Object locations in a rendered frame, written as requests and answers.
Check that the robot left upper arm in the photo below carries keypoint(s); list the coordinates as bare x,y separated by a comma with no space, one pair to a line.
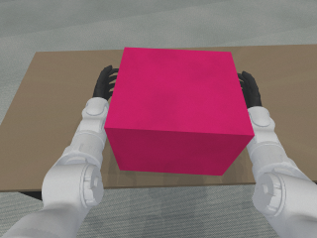
69,192

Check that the table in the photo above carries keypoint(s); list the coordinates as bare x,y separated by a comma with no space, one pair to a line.
47,109

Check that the robot right upper arm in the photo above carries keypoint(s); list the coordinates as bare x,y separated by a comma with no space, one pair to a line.
288,203

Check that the right robot hand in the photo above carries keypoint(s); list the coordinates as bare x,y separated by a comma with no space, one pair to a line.
250,90

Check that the carton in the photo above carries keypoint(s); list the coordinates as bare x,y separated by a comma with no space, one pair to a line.
177,112

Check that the right robot forearm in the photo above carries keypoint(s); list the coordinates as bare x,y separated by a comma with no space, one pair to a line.
265,151

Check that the left robot hand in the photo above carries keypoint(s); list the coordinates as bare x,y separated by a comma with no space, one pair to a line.
102,86

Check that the left robot forearm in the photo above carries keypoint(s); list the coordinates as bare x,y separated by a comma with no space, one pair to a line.
90,137

